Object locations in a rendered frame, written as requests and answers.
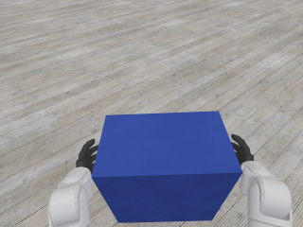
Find carton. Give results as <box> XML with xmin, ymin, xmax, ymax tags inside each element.
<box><xmin>91</xmin><ymin>111</ymin><xmax>243</xmax><ymax>223</ymax></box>

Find robot left hand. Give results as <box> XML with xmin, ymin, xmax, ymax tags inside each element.
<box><xmin>76</xmin><ymin>138</ymin><xmax>99</xmax><ymax>175</ymax></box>

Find robot right forearm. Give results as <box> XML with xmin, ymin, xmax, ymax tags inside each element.
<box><xmin>238</xmin><ymin>161</ymin><xmax>293</xmax><ymax>227</ymax></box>

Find robot right hand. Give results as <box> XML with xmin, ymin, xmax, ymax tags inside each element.
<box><xmin>231</xmin><ymin>133</ymin><xmax>254</xmax><ymax>166</ymax></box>

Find robot left forearm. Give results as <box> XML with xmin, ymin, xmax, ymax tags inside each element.
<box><xmin>47</xmin><ymin>166</ymin><xmax>94</xmax><ymax>227</ymax></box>

